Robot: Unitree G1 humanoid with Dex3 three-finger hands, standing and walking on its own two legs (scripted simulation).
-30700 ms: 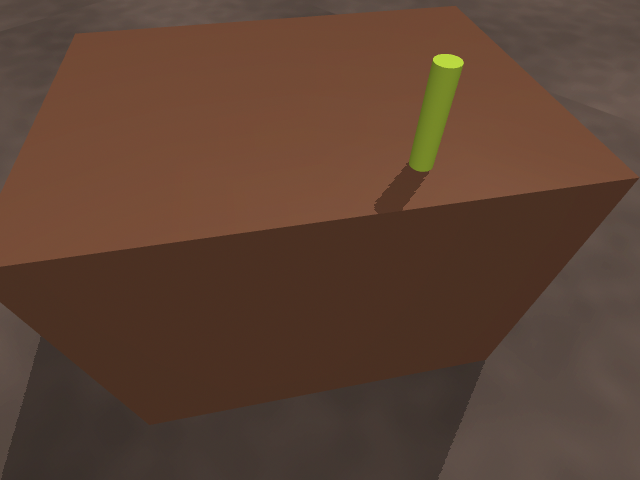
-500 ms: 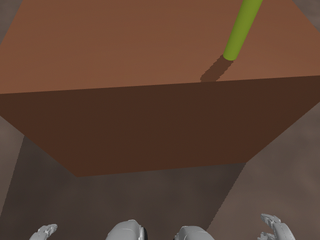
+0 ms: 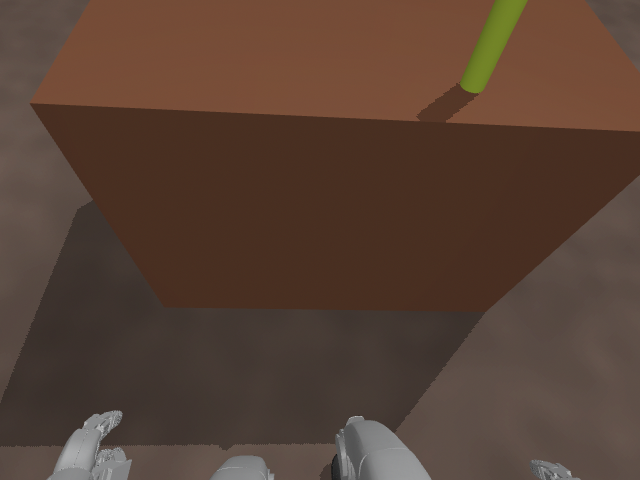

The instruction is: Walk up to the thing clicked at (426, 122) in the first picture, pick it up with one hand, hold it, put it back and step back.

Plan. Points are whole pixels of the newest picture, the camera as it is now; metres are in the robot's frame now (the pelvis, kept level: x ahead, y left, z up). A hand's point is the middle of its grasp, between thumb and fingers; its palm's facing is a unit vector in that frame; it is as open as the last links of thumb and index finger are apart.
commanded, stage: step back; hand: right
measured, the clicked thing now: (495, 34) +0.72 -0.28 +0.13
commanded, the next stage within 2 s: none
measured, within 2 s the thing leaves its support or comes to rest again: neither
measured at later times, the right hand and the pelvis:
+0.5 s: hand out of the picture -0.06 -0.33 -0.15, palm faces +0.02 +0.92 -0.39, open 7.3 cm; pelvis -0.15 -0.05 +0.00, yaw -4 degrees
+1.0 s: hand out of the picture -0.19 -0.35 -0.14, palm faces -0.01 +0.90 -0.44, open 7.3 cm; pelvis -0.33 -0.07 -0.01, yaw -5 degrees
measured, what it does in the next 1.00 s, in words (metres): walks backwards: right foot, then left foot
